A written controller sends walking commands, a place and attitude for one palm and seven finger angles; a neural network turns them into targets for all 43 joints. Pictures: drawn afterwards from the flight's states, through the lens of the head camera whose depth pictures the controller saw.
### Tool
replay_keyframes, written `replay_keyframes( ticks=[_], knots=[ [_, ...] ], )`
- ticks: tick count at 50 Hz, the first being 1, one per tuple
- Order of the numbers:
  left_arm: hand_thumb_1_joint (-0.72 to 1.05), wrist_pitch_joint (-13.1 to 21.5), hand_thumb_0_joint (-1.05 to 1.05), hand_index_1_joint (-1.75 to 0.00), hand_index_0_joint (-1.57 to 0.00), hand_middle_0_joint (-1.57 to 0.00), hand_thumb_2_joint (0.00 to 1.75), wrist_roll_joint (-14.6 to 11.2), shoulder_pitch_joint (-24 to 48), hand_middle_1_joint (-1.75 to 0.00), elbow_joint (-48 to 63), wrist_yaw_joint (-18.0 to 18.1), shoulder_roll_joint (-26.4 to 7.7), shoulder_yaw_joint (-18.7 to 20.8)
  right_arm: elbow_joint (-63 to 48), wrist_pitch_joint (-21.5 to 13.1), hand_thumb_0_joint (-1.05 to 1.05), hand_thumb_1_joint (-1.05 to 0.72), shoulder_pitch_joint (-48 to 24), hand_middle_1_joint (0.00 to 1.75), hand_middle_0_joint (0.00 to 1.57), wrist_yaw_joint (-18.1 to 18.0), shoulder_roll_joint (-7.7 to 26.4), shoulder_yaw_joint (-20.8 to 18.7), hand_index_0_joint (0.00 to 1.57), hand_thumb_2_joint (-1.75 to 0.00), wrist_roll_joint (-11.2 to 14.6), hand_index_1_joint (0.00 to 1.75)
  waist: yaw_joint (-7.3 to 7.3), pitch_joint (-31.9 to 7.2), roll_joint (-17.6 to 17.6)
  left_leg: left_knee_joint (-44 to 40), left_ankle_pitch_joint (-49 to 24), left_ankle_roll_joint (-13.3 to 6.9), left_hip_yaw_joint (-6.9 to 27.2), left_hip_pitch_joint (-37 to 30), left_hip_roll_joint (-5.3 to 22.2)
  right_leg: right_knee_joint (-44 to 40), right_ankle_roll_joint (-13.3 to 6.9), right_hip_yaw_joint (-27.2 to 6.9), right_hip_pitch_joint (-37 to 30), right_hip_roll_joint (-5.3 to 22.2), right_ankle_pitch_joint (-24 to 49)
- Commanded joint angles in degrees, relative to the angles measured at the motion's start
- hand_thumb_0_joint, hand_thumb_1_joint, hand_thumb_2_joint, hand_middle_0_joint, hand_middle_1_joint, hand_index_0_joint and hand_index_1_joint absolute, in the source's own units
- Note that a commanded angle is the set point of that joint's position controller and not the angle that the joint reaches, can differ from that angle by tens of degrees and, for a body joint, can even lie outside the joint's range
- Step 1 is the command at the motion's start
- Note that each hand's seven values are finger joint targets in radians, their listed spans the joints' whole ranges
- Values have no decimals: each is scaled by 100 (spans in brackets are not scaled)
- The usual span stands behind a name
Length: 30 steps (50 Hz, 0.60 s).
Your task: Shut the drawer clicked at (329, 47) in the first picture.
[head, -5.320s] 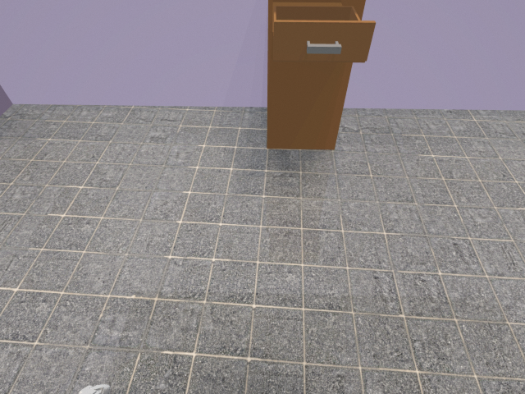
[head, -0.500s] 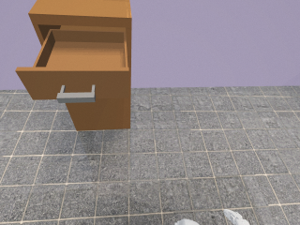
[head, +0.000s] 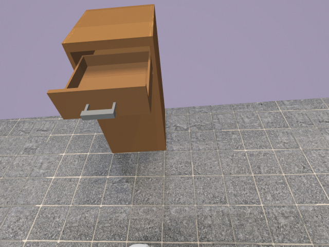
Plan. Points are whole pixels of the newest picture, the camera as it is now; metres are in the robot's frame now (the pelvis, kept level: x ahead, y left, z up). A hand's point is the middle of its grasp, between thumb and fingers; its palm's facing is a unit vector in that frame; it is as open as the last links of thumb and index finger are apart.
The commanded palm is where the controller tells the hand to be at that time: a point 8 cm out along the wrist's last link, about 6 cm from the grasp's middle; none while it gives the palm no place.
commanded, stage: take the last steps up to it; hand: left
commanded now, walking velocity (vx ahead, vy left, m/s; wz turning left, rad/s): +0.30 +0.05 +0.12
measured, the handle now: (99, 110) +0.58 +0.27 -0.02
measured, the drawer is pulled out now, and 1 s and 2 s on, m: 0.30 0.30 0.30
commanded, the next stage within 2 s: come to a stop and stand still in 1.00 s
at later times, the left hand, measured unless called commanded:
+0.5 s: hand out of the picture -0.07 +0.23 -0.18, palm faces +0.15 -0.98 -0.13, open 7.4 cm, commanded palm none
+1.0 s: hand (113, 183) +0.37 +0.21 -0.17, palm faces -0.05 -0.97 -0.23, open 7.4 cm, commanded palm none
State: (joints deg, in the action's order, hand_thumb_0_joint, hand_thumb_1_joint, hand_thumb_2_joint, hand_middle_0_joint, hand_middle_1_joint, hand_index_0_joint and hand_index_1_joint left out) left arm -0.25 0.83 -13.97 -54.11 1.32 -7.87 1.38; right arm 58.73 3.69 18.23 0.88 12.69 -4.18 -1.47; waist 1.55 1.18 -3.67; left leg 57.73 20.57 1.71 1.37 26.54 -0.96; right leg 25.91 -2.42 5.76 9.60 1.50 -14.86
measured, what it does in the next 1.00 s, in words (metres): walks ahead: left foot, then right foot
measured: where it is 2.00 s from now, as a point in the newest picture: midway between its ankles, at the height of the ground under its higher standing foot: outside the picture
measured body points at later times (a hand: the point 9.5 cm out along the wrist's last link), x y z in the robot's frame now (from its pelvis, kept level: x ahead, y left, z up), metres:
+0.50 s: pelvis +0.07 +0.08 -0.01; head +0.07 +0.10 +0.44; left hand -0.07 +0.28 -0.17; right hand +0.18 -0.13 -0.14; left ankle +0.06 +0.18 -0.74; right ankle +0.01 -0.06 -0.70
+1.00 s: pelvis +0.24 +0.04 -0.03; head +0.27 +0.01 +0.42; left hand +0.37 +0.27 -0.16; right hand +0.10 -0.15 -0.18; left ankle +0.08 +0.17 -0.69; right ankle +0.32 -0.05 -0.74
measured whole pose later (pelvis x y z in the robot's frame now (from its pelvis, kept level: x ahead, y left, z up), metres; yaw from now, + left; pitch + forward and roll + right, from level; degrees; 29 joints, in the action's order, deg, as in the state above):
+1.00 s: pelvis +0.24 +0.04 -0.03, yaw -1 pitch -2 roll +1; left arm 3.5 1.0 -5.2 -56.4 -0.5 -10.1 2.6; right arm 68.0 -1.4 27.7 -0.5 6.6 -1.5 -0.5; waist 3.2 6.1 -1.5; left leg 52.1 30.5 0.7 -5.4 7.0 5.0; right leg 37.5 -4.4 7.9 24.1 1.8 -11.8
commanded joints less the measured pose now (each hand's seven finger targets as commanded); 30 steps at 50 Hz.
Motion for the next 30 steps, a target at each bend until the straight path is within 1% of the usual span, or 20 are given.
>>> replay_keyframes(
  ticks=[1, 4, 5, 8, 11, 15, 17, 18, 19, 20, 21, 22, 23, 24, 25, 26, 27, 28, 29, 30],
  knots=[
    [90, 281, 0, -30, -20, -20, 90, 2, -464, -30, 88, 42, -895, 272, -284, -168, 0, -90, -142, 30, 20, 37, 296, -123, 20, -90, -50, 30, -231, 477, 1122, 717, -578, 82, -16, 868, 422, -1730, -266, -1237, -165, 1481, -825],
    [90, 335, 0, -30, -20, -20, 90, 25, -875, -30, -142, 34, -843, 267, -289, -197, 0, -90, -353, 30, 20, 56, 240, -132, 20, -90, -57, 30, -370, 621, 1129, 470, -700, 105, -78, 1073, 554, -1909, -316, -1352, -362, 1563, -1221],
    [90, 350, 0, -30, -20, -20, 90, 39, -975, -30, -190, 32, -846, 255, -295, -208, 0, -90, -422, 30, 20, 60, 232, -112, 20, -90, -57, 30, -380, 651, 1102, 363, -723, 110, -90, 1076, 612, -1952, -344, -1416, -356, 1608, -1329],
    [90, 392, 0, -30, -20, -20, 90, 69, -1179, -30, -356, 10, -877, 255, -307, -256, 0, -90, -584, 30, 20, 76, 156, -79, 20, -90, -39, 30, -418, 648, 1139, -189, -665, 100, -226, 968, 695, -2016, -426, -1346, -407, 1647, -1363],
    [90, 405, 0, -30, -20, -20, 90, 108, -1378, -30, -558, -13, -931, 257, -405, -324, 0, -90, -893, 30, 20, 102, 77, -24, 20, -90, -12, 30, -502, 612, 1241, -1010, -363, 45, -417, 648, 656, -2005, -544, -1313, -410, 1660, -1195],
    [90, 372, 0, -30, -20, -20, 90, 117, -1470, -30, -767, -46, -1009, 273, -446, -442, 0, -90, -1030, 30, 20, 108, -59, 55, 20, -90, 31, 30, -540, 481, 1393, -1964, -62, -87, -674, -159, 461, -1753, -563, -1098, -209, 1588, -806],
    [90, 352, 0, -30, -20, -20, 90, 87, -1402, -30, -848, -46, -978, 276, -360, -514, 0, -90, -795, 30, 20, 75, -69, 81, 20, -90, 41, 30, -378, 432, 1331, -2637, -333, -128, -807, -921, 373, -1399, -459, -897, 129, 1437, -674],
    [90, 330, 0, -30, -20, -20, 90, 62, -1314, -30, -886, -51, -953, 276, -242, -561, 0, -90, -472, 30, 20, 42, -44, 85, 20, -90, 44, 30, -209, 317, 1219, -3123, -620, -113, -1001, -1635, 261, -1092, -332, -657, 466, 1258, -709],
    [90, 301, 0, -30, -20, -20, 90, 57, -1319, -30, -888, -63, -783, 238, -68, -606, 0, -90, -45, 30, 20, -14, 151, 49, 20, -90, 61, 30, -35, 194, 635, -3390, -517, -119, -911, -2575, 347, -537, -195, -470, 1060, 1019, -843],
    [90, 294, 0, -30, -20, -20, 90, 31, -1295, -30, -832, -84, -504, 179, 103, -656, 0, -90, 618, 30, 20, -90, 588, -60, 20, -90, 31, 30, 288, -142, -556, -3837, 148, -345, 291, -3433, 1263, 813, 23, -75, 1802, 569, -961],
    [90, 287, 0, -30, -20, -20, 90, 37, -1127, -30, -633, -102, -288, 118, 200, -650, 0, -90, 1192, 30, 20, -144, 1070, -165, 20, -90, 13, 30, 433, -230, -1655, -4595, 592, -787, 1805, -3642, 2425, 2390, 243, 330, 2695, 126, -1796],
    [90, 274, 0, -30, -20, -20, 90, 86, -773, -30, -493, -78, -428, 149, 220, -594, 0, -90, 1271, 30, 20, -178, 1089, -157, 20, -90, 18, 30, 478, 113, -920, -4766, 580, -1014, 1945, -3259, 2668, 3183, 152, -153, 3016, 280, -1719],
    [90, 255, 0, -30, -20, -20, 90, 115, -717, -30, -563, -87, -472, 180, 180, -620, 0, -90, 893, 30, 20, -197, 751, -55, 20, -90, 23, 30, 307, 233, -686, -4825, 587, -952, 1499, -2776, 2377, 3505, 106, -337, 2893, 475, -1321],
    [90, 227, 0, -30, -20, -20, 90, 103, -733, -30, -635, -113, -430, 175, 115, -650, 0, -90, 599, 30, 20, -229, 575, 3, 20, -90, 35, 30, 192, 423, -600, -4882, 520, -959, 1367, -2400, 2303, 3771, 120, -369, 2868, 549, -1022],
    [90, 211, 0, -30, -20, -20, 90, 106, -726, -30, -718, -153, -412, 194, 72, -679, 0, -90, 333, 30, 20, -222, 354, 63, 20, -90, 45, 30, 57, 743, -365, -4969, 173, -891, 918, -1986, 2123, 3869, 153, -437, 2778, 665, -554],
    [90, 202, 0, -30, -20, -20, 90, 106, -819, -30, -774, -183, -352, 191, 72, -742, 0, -90, 305, 30, 20, -221, 188, 119, 20, -90, 59, 30, -45, 788, -277, -5003, -528, -810, 530, -1876, 1911, 3858, 198, -424, 2642, 664, -181],
    [90, 191, 0, -30, -20, -20, 90, 101, -929, -30, -814, -192, -284, 190, 104, -792, 0, -90, 363, 30, 20, -237, 121, 136, 20, -90, 72, 30, -122, 675, -257, -4929, -1306, -772, 239, -2000, 1762, 3864, 246, -369, 2588, 602, 26],
    [90, 176, 0, -30, -20, -20, 90, 110, -974, -30, -810, -182, -233, 215, 109, -841, 0, -90, 482, 30, 20, -255, -10, 100, 20, -90, 59, 30, -144, 576, -260, -4826, -2145, -767, -4, -2145, 1700, 3882, 288, -317, 2638, 561, 143],
    [90, 166, 0, -30, -20, -20, 90, 92, -967, -30, -802, -177, -250, 226, 116, -876, 0, -90, 524, 30, 20, -271, -34, 117, 20, -90, 75, 30, -194, 507, -272, -4743, -2828, -760, -160, -2245, 1656, 3884, 314, -298, 2639, 522, 224],
    [90, 135, 0, -30, -20, -20, 90, 87, -898, -30, -757, -174, -275, 229, 131, -895, 0, -90, 556, 30, 20, -278, 6, 139, 20, -90, 74, 30, -220, 528, -281, -4724, -3124, -811, -212, -2244, 1700, 3879, 336, -346, 2706, 537, 249]
  ],
)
